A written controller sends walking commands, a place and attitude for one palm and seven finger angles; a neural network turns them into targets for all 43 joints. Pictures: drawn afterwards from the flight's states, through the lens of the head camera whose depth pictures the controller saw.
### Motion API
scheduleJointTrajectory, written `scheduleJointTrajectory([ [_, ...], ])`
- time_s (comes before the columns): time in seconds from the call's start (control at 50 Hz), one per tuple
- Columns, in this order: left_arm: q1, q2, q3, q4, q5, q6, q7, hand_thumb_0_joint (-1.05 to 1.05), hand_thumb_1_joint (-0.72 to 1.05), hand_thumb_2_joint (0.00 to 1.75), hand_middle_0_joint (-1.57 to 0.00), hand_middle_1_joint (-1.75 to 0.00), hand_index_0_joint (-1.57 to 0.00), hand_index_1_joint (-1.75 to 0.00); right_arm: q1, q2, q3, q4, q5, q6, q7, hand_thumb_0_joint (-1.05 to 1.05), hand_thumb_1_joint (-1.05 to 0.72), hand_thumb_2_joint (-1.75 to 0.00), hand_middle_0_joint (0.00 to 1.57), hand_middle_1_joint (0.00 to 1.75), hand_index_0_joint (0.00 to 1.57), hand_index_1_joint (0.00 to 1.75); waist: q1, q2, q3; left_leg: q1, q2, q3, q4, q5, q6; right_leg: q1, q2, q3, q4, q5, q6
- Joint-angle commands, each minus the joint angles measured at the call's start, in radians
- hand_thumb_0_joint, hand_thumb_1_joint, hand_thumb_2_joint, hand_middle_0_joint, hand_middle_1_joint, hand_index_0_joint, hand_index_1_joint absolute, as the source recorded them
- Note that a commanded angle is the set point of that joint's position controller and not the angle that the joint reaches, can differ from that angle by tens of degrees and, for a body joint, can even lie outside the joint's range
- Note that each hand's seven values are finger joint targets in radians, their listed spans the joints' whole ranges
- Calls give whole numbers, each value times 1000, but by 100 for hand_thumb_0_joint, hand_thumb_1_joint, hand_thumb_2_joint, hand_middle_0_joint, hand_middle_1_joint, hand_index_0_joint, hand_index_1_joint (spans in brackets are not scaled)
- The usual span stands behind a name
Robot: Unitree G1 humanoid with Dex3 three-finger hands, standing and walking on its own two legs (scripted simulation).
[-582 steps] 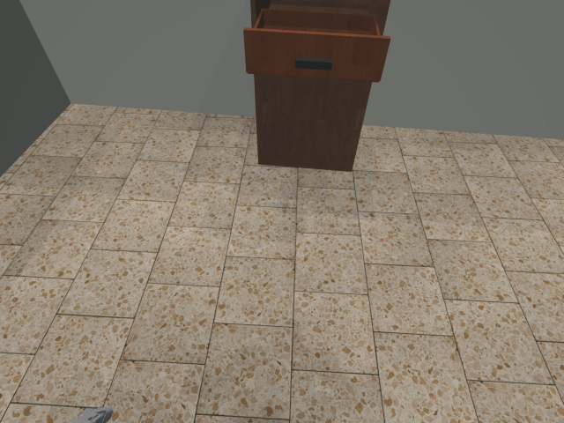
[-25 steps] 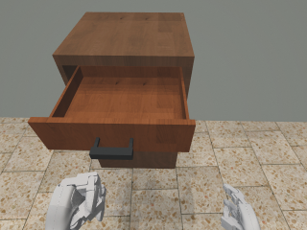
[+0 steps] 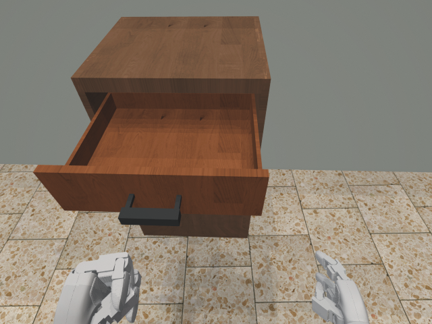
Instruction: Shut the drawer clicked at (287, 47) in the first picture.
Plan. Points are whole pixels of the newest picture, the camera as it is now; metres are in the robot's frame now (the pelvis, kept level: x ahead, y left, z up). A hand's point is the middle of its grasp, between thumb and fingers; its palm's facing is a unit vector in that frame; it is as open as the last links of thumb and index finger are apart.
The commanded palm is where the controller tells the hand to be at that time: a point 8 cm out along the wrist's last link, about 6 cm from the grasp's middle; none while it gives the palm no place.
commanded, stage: bring the fist close to the handle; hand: left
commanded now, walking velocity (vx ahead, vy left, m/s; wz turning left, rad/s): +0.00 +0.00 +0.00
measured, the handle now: (152, 207) +0.34 +0.16 +0.02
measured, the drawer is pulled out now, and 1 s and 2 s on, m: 0.28 0.28 0.27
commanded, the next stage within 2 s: push the drawer shut in 1.30 s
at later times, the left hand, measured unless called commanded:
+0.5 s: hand (149, 274) +0.19 +0.12 +0.06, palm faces +0.01 -1.00 -0.02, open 3.3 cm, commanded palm +0.17 +0.18 +0.06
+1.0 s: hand (160, 259) +0.24 +0.12 +0.02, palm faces +0.01 -1.00 -0.01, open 3.3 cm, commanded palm +0.21 +0.18 +0.02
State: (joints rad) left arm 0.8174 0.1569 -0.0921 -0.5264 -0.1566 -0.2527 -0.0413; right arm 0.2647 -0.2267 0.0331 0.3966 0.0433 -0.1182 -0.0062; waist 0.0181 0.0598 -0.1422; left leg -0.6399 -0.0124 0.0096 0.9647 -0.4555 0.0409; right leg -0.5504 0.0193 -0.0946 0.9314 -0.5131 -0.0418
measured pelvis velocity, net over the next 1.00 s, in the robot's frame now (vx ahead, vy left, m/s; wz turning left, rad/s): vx -0.01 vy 0.00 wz -0.02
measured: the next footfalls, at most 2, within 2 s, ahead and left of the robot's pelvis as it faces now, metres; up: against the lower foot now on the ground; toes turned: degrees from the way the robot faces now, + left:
none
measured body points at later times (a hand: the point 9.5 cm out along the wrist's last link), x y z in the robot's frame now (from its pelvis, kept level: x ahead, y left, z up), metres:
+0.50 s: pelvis +0.00 -0.01 -0.01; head +0.04 -0.01 +0.44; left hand +0.19 +0.18 +0.06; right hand +0.17 -0.25 -0.08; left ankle +0.02 +0.09 -0.68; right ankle -0.02 -0.09 -0.69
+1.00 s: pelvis -0.01 +0.00 -0.04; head +0.06 +0.01 +0.41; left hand +0.23 +0.18 +0.02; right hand +0.17 -0.23 -0.12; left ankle +0.02 +0.09 -0.68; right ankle -0.02 -0.09 -0.68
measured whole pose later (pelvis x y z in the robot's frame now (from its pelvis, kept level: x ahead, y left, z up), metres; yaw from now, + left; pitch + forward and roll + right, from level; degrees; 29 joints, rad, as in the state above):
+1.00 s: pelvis -0.01 +0.00 -0.04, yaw -1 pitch +17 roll -2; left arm 0.37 0.14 -0.06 -0.08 -0.12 -0.39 0.02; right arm 0.22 -0.23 0.03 0.46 0.00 -0.06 0.01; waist -0.02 0.03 -0.16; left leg -0.93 0.00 0.02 1.16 -0.52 0.05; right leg -0.84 0.02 -0.09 1.13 -0.58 -0.04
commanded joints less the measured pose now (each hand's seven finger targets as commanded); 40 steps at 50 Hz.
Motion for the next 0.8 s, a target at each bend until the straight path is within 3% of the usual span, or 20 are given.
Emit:
scheduleJointTrajectory([
  [0.0, -56, 41, 30, -156, -6, -86, -12, 0, 90, 90, -140, -160, -140, -160, -85, -106, -53, -167, -1, -68, -13, 0, -90, -90, 20, 30, 20, 30, -35, -80, -21, 69, 11, -50, -131, 146, 6, -41, -8, 66, -179, 173, 28],
  [0.06, -52, 60, 69, -123, -8, -93, -12, 0, 90, 90, -140, -160, -140, -160, -85, -102, -56, -163, -3, -62, -13, 0, -90, -90, 20, 30, 20, 30, -21, -85, -64, 62, 6, -39, -117, 178, 5, -6, -16, 85, -176, 224, 31],
  [0.14, -79, 65, 92, -83, -16, -111, -9, 0, 90, 90, -140, -160, -140, -160, -91, -101, -58, -151, -3, -56, -12, 0, -90, -90, 20, 30, 20, 30, -18, -64, -76, 51, 6, -36, -104, 203, 3, 0, -18, 90, -165, 278, 33],
  [0.18, -83, 53, 89, -54, -23, -118, -13, 0, 90, 90, -140, -160, -140, -160, -91, -101, -58, -146, -5, -53, -11, 0, -90, -90, 20, 30, 20, 30, -26, -90, -71, 40, 7, -33, -97, 203, 1, -4, -22, 93, -164, 307, 41],
  [0.24, -131, 78, 118, -6, -22, -135, -16, 0, 90, 90, -140, -160, -140, -160, -96, -109, -61, -131, -7, -48, -15, 0, -90, -90, 20, 30, 20, 30, -32, -96, -49, 8, 7, -36, -88, 180, 0, -23, -23, 107, -168, 265, 41],
  [0.3, -181, 59, 96, 9, -27, -158, -23, 0, 90, 90, -140, -160, -140, -160, -87, -114, -61, -128, -9, -55, -14, 0, -90, -90, 20, 30, 20, 30, -42, -68, -76, 11, 6, -36, -74, 180, 0, -46, -22, 103, -150, 252, 38],
  [0.38, -243, 60, 96, 49, -27, -175, -21, 0, 90, 90, -140, -160, -140, -160, -82, -121, -63, -118, -14, -57, -14, 0, -90, -90, 20, 30, 20, 30, -50, -86, -102, -8, 7, -39, -59, 170, 0, -64, -19, 104, -134, 227, 37],
  [0.44, -257, 77, 116, 93, -15, -177, -6, 0, 90, 90, -140, -160, -140, -160, -82, -123, -66, -110, -18, -52, -13, 0, -90, -90, 20, 30, 20, 30, -43, -73, -113, -14, 10, -42, -54, 178, 0, -79, -12, 93, -113, 227, 30],
  [0.48, -289, 46, 88, 91, -15, -181, -1, 0, 90, 90, -140, -160, -140, -160, -80, -123, -65, -115, -21, -51, -10, 0, -90, -90, 20, 30, 20, 30, -45, -65, -144, -7, 10, -42, -50, 193, 0, -85, -10, 81, -91, 248, 29],
  [0.54, -286, 74, 123, 132, -6, -182, 16, 0, 90, 90, -140, -160, -140, -160, -78, -124, -69, -104, -24, -41, -9, 0, -90, -90, 20, 30, 20, 30, -39, -78, -164, -21, 13, -40, -37, 211, -2, -81, -8, 84, -76, 279, 29],
  [0.56, -287, 44, 95, 124, -8, -183, 16, 0, 90, 90, -140, -160, -140, -160, -78, -120, -66, -110, -26, -39, -6, 0, -90, -90, 20, 30, 20, 30, -38, -64, -176, -19, 11, -38, -37, 219, -3, -77, -8, 79, -65, 293, 28],
  [0.64, -335, 51, 89, 164, 8, -187, 27, 0, 90, 90, -140, -160, -140, -160, -74, -126, -66, -102, -31, -29, -2, 0, -90, -90, 20, 30, 20, 30, -49, -66, -167, -40, 17, -47, -20, 224, -5, -121, -3, 67, -37, 286, 23],
  [0.68, -360, 17, 54, 162, 12, -197, 28, 0, 90, 90, -140, -160, -140, -160, -78, -124, -65, -108, -34, -28, 1, 0, -90, -90, 20, 30, 20, 30, -53, -60, -186, -41, 17, -48, -10, 219, -6, -140, -3, 63, -21, 277, 22],
  [0.74, -380, 46, 81, 194, 24, -206, 42, 0, 90, 90, -140, -160, -140, -160, -72, -127, -67, -97, -36, -19, 2, 0, -90, -90, 20, 30, 20, 30, -50, -56, -189, -51, 20, -53, 2, 224, -8, -164, 1, 60, -4, 271, 17],
  [0.78, -402, 9, 41, 187, 27, -213, 45, 0, 90, 90, -140, -160, -140, -160, -76, -123, -64, -104, -37, -16, 6, 0, -90, -90, 20, 30, 20, 30, -53, -42, -216, -46, 20, -55, 10, 230, -9, -176, -1, 54, 14, 270, 15],
])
